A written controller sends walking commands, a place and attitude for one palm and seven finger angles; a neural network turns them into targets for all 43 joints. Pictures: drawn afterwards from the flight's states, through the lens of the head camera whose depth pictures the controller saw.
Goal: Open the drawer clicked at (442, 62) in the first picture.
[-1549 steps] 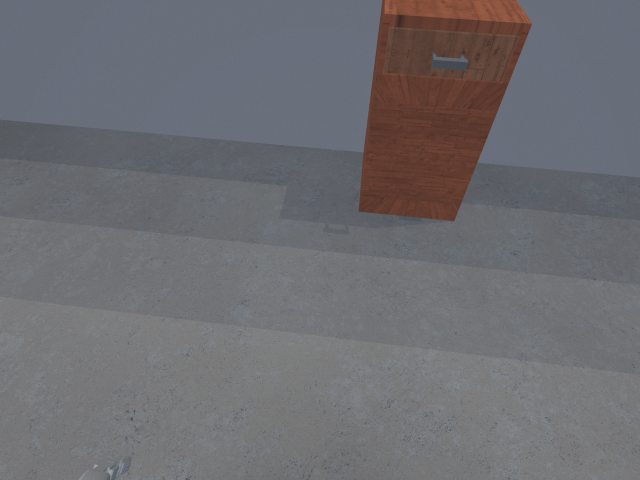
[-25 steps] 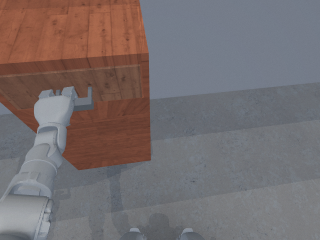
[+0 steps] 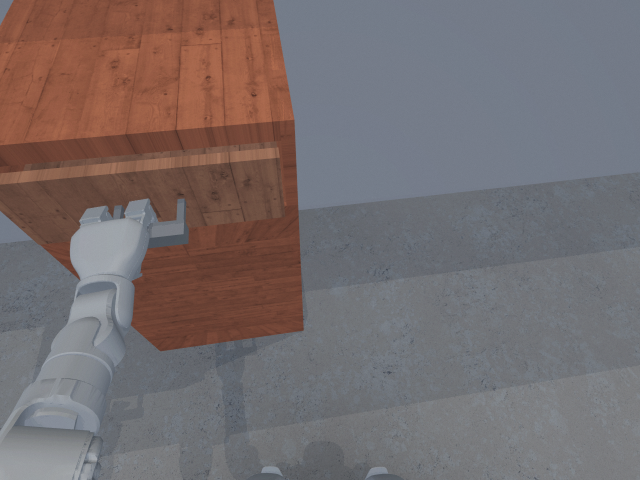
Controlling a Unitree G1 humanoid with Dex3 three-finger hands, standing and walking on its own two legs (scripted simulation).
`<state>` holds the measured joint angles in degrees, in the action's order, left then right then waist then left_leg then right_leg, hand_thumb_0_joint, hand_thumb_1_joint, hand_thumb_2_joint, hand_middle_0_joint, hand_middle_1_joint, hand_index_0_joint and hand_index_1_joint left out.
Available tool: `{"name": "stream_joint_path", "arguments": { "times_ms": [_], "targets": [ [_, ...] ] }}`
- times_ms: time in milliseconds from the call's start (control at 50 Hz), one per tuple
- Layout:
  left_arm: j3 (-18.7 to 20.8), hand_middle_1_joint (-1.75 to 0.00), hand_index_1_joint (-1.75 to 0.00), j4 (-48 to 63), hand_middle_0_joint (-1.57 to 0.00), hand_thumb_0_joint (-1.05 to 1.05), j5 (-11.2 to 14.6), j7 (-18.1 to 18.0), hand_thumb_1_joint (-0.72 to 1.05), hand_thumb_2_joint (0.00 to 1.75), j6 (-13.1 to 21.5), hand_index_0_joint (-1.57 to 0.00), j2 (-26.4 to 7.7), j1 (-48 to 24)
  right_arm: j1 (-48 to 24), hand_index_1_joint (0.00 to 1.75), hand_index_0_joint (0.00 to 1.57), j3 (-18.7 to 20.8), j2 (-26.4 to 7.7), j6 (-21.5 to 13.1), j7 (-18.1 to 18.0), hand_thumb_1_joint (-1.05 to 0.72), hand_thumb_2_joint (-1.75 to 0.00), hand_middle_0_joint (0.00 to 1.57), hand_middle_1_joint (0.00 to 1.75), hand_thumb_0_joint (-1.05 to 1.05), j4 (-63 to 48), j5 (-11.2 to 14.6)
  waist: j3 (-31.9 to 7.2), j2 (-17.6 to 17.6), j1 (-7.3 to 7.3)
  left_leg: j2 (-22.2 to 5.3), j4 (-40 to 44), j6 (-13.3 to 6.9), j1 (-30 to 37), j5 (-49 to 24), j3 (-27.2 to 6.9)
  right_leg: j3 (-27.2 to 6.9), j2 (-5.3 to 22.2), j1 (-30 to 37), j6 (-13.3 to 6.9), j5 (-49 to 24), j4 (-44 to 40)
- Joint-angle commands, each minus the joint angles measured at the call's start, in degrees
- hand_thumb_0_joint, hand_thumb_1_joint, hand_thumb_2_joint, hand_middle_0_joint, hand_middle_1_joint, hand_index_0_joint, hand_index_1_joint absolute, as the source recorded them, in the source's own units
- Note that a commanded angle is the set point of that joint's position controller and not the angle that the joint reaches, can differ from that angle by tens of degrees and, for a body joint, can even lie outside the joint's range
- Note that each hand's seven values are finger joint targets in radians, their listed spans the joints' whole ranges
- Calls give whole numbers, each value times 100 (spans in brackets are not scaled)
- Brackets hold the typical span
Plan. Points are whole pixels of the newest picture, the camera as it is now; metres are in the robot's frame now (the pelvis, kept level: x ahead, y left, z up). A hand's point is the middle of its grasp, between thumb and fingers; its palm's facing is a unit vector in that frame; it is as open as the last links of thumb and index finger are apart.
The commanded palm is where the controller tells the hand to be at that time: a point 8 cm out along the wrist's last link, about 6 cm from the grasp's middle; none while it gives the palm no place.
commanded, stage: pull the drawer open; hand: left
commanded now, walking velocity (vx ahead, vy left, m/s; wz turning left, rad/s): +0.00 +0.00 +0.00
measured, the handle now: (149, 222) +0.46 +0.26 +0.00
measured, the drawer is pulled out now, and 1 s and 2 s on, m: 0.03 0.16 0.28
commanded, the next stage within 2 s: none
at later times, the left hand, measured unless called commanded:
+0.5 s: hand (125, 317) +0.32 +0.26 -0.02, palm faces -0.02 -0.03 -1.00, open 5.9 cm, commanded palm +0.30 +0.24 +0.04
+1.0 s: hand (121, 361) +0.26 +0.25 -0.02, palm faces -0.02 -0.04 -1.00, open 5.8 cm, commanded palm +0.24 +0.24 +0.04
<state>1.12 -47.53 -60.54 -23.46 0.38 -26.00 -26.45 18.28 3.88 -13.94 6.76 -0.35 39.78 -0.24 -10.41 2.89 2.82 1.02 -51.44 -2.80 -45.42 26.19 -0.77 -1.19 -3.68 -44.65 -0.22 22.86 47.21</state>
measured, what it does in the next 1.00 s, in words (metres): stands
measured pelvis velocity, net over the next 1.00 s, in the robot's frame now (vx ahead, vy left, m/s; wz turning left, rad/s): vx -0.01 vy -0.02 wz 0.04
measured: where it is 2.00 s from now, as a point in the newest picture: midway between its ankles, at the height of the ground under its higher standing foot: outside the picture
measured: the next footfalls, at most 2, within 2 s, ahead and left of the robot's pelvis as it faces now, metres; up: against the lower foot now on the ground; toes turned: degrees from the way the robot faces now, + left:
none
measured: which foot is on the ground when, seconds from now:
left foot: down 0.00-1.00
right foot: down 0.00-1.00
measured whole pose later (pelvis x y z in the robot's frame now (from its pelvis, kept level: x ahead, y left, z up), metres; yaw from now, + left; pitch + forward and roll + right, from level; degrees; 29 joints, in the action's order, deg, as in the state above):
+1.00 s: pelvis -0.01 -0.02 +0.01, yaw +2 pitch +14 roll -1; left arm -3.1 -23.2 -60.5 -26.8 -4.6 -20.0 0.4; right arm 10.6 2.7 -13.8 3.1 -2.1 37.2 -0.7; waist -8.6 2.7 -1.5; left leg 1.8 -49.5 -1.3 -37.5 25.5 -1.9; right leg -0.1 -2.9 -37.6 -1.8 24.0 48.0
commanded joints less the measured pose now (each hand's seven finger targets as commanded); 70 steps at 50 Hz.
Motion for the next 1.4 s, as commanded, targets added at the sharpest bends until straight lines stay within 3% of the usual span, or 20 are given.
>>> {"name": "stream_joint_path", "arguments": {
  "times_ms": [0,100,120,200,360,500,560,600,660,700,720,800,860,900,1000,1060,1100,1180,1340,1380],
  "targets": [
    [291,-135,-135,1217,-40,0,47,-172,90,90,66,-40,-994,-907,206,30,20,271,-901,-148,-96,-90,-90,20,30,0,-533,-7,-1977,53,-112,-113,529,88,1692,-3263,-7,296,-32,1212,-231,-2314,-336],
    [182,-135,-135,1848,-40,0,8,-284,90,90,0,-40,-786,-563,19,30,20,272,-855,-188,-100,-90,-90,20,30,0,-635,-5,-1986,219,-149,-166,568,149,2026,-3630,-86,340,-27,1148,-245,-2245,-332],
    [17,-135,-135,1926,-40,0,-2,-303,90,90,-29,-40,-566,-482,-11,30,20,272,-818,-202,-96,-90,-90,20,30,0,-665,2,-1944,267,-104,-173,564,153,2123,-3657,-92,349,-26,1073,-229,-2233,-350],
    [74,-135,-135,2098,-40,0,-29,-377,90,90,-141,-40,-657,-547,-183,30,20,241,-839,-233,-134,-90,-90,20,30,0,-690,-4,-1658,199,-91,-155,641,164,2034,-3246,-117,373,-17,1007,-254,-1979,-395],
    [-318,-135,-135,2500,-40,0,-102,-486,90,90,-306,-40,-183,-334,-438,30,20,213,-746,-326,-169,-90,-90,20,30,0,-781,-12,-1735,176,-104,-113,672,190,2226,-3003,-128,387,6,987,-254,-1762,-417],
    [-202,-135,-135,2717,-40,0,-141,-461,90,90,-366,-40,-364,-121,-656,30,20,155,-729,-367,-243,-90,-90,20,30,0,-842,-24,-1759,132,-213,-52,726,162,2161,-2782,-86,325,34,1238,-286,-1835,-440],
    [-298,-135,-135,2805,-40,0,-44,-423,90,90,-354,-40,-162,384,-730,30,20,140,-682,-419,-236,-90,-90,20,30,0,-897,-5,-1590,32,-255,-22,750,143,2074,-2655,-44,320,37,1335,-271,-1875,-477],
    [-108,-135,-135,2949,-40,0,-37,-429,90,90,-320,-40,-360,564,-829,30,20,120,-700,-437,-251,-90,-90,20,30,0,-937,-19,-1614,15,-316,-10,765,133,1994,-2584,-46,274,40,1442,-280,-1889,-468],
    [-326,-135,-135,3080,-40,0,-12,-425,90,90,-300,-40,-94,692,-862,30,20,110,-676,-494,-232,-90,-90,20,30,0,-948,-11,-1327,1,-234,-11,781,134,1966,-2374,-41,312,47,1280,-264,-1757,-501],
    [4,-135,-135,3257,-40,0,-55,-468,90,90,-267,-40,-428,937,-912,30,20,108,-702,-510,-247,-90,-90,20,30,0,-985,-41,-1474,22,-368,-6,789,133,1928,-2449,-42,273,43,1444,-289,-1826,-445],
    [-161,-135,-135,3336,-40,0,-63,-483,90,90,-281,-40,-222,1087,-932,30,20,101,-667,-520,-233,-90,-90,20,30,0,-1015,-42,-1538,50,-361,8,773,129,1980,-2478,-22,267,54,1461,-279,-1877,-431],
    [-101,-135,-135,3503,-40,0,-57,-528,90,90,-290,-40,-242,1287,-1008,30,20,103,-677,-565,-237,-90,-90,20,30,0,-1010,-47,-1367,-5,-341,16,761,132,1896,-2376,-23,250,57,1414,-281,-1862,-445],
    [-337,-135,-135,3666,-40,0,-51,-557,90,90,-323,-40,10,1331,-1048,30,20,112,-651,-608,-222,-90,-90,20,30,0,-995,-43,-1267,-32,-269,23,737,128,1962,-2237,-5,263,64,1288,-258,-1787,-466],
    [-118,-135,-135,3684,-40,0,-63,-579,90,90,-365,-40,-225,1506,-1092,30,20,90,-686,-604,-237,-90,-90,20,30,0,-1015,-48,-1292,-67,-349,35,772,128,1896,-2157,-18,239,60,1388,-279,-1716,-463],
    [-73,-135,-135,3891,-40,0,-55,-571,90,90,-426,-40,-228,1896,-1184,30,20,79,-661,-629,-260,-90,-90,20,30,0,-1050,-58,-1392,-100,-409,56,746,122,1940,-2237,8,201,73,1520,-273,-1900,-449],
    [-308,-135,-135,4155,-40,0,-13,-542,90,90,-425,-40,43,2135,-1251,30,20,72,-620,-659,-229,-90,-90,20,30,0,-1089,-58,-1334,6,-404,50,736,129,2034,-2323,11,220,84,1473,-261,-1960,-439],
    [-101,-135,-135,4273,-40,0,10,-531,90,90,-436,-40,-114,2626,-1321,30,20,61,-640,-647,-222,-90,-90,20,30,0,-1149,-78,-1418,-27,-510,52,731,129,2014,-2525,10,171,81,1657,-274,-2190,-413],
    [-61,-135,-135,4365,-40,0,4,-514,90,90,-453,-40,-115,2926,-1422,30,20,34,-609,-655,-206,-90,-90,20,30,0,-1173,-77,-1068,-201,-476,80,740,125,1860,-2215,32,148,98,1599,-247,-2123,-460],
    [27,-135,-135,4671,-40,0,-67,-573,90,90,-438,-40,-126,3330,-1554,30,20,1,-585,-636,-193,-90,-90,20,30,0,-1234,-113,-893,-134,-512,90,721,139,1809,-1970,21,150,96,1450,-259,-1871,-418],
    [41,-135,-135,4798,-40,0,-102,-608,90,90,-443,-40,-121,3579,-1601,30,20,4,-561,-633,-188,-90,-90,20,30,0,-1261,-128,-1060,-61,-575,99,692,145,1885,-2075,40,122,95,1521,-269,-1961,-386]
  ]
}}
